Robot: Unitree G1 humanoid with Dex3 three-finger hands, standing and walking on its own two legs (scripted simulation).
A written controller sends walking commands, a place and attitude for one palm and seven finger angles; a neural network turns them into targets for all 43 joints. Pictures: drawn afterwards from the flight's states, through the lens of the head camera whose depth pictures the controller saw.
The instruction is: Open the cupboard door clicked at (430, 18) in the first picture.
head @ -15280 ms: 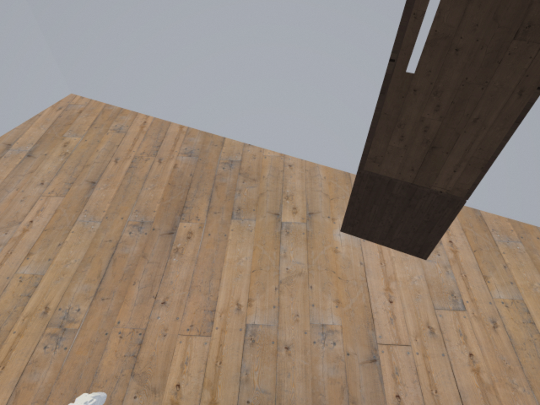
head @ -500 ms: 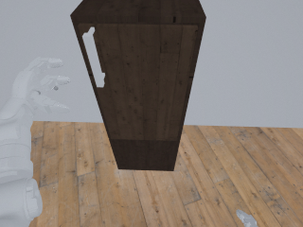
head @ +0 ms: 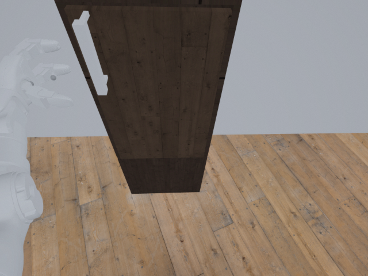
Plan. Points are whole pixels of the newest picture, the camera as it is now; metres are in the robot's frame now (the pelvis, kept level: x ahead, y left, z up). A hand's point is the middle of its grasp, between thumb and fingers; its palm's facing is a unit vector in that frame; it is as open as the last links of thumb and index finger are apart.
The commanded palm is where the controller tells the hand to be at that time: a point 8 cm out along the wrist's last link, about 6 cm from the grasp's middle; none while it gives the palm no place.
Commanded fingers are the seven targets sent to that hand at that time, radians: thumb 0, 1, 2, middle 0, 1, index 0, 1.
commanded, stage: move the hooked fingers beside the handle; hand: left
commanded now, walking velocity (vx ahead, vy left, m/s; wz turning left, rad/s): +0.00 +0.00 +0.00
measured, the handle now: (94, 56) +0.57 +0.19 +0.16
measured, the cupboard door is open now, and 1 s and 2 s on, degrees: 0 0 0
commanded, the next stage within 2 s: slide the fingers in behind the handle in 1.06 s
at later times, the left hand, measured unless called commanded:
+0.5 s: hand (60, 65) +0.52 +0.25 +0.17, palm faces +0.00 -1.00 +0.02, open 14.0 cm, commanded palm +0.50 +0.30 +0.16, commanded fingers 0.00 -0.50 0.30 -0.30 -1.20 -0.30 -1.20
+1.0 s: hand (59, 68) +0.51 +0.25 +0.17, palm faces +0.01 -1.00 +0.02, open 14.0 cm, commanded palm +0.50 +0.30 +0.16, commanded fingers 0.00 -0.50 0.30 -0.30 -1.20 -0.30 -1.20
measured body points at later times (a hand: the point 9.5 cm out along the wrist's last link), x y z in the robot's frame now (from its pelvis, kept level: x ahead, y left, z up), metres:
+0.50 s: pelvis +0.02 +0.01 +0.00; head +0.10 +0.02 +0.44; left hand +0.51 +0.30 +0.17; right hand -0.02 -0.27 -0.11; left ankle +0.01 +0.10 -0.73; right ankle -0.01 -0.11 -0.73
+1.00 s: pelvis +0.01 +0.01 -0.01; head +0.09 +0.02 +0.43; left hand +0.50 +0.30 +0.17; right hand +0.04 -0.28 -0.11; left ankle +0.01 +0.10 -0.73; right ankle -0.01 -0.11 -0.73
